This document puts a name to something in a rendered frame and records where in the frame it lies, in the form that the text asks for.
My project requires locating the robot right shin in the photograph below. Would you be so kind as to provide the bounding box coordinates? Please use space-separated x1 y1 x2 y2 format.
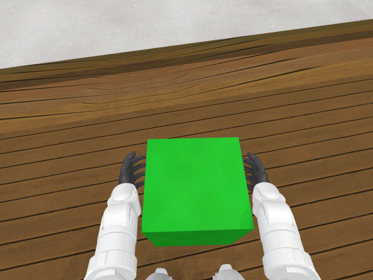
219 264 232 271

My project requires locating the robot right hand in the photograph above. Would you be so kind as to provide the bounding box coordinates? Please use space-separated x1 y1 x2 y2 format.
242 152 269 193

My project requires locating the carton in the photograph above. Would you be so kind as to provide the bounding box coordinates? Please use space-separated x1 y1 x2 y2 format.
141 137 254 247

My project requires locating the robot shin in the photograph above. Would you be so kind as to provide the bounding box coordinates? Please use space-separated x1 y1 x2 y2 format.
219 264 232 271
155 268 168 275

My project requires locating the robot left forearm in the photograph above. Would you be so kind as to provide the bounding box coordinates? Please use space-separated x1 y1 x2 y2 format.
84 183 141 280

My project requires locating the robot right forearm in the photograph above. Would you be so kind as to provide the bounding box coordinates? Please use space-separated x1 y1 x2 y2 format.
252 182 321 280

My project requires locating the robot left hand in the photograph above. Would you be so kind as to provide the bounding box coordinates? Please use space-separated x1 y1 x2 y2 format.
118 151 146 189

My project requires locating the robot left shin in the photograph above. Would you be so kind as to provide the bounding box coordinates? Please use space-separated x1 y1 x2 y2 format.
155 268 168 275

